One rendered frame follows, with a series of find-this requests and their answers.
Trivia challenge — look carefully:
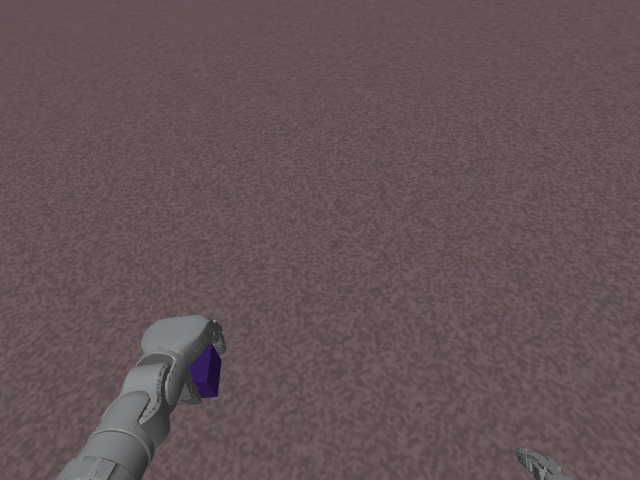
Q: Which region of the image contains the cube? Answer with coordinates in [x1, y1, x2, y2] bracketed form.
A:
[188, 344, 222, 398]

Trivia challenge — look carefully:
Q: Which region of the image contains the right robot hand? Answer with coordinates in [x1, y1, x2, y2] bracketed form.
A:
[516, 448, 573, 480]

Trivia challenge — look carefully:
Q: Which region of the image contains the left robot hand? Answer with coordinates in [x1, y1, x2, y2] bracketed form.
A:
[141, 315, 226, 405]

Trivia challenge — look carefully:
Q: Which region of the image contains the left robot arm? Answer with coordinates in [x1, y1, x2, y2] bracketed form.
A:
[55, 349, 189, 480]

